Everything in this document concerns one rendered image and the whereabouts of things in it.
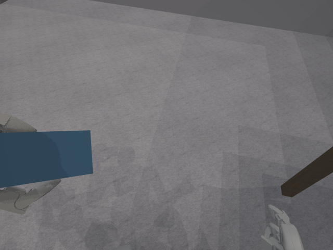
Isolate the right robot hand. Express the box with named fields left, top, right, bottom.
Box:
left=261, top=205, right=304, bottom=250

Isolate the left robot hand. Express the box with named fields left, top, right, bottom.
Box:
left=0, top=112, right=61, bottom=215

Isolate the sponge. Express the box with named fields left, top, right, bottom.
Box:
left=0, top=130, right=93, bottom=188

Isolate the table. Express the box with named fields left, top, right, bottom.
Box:
left=281, top=147, right=333, bottom=197

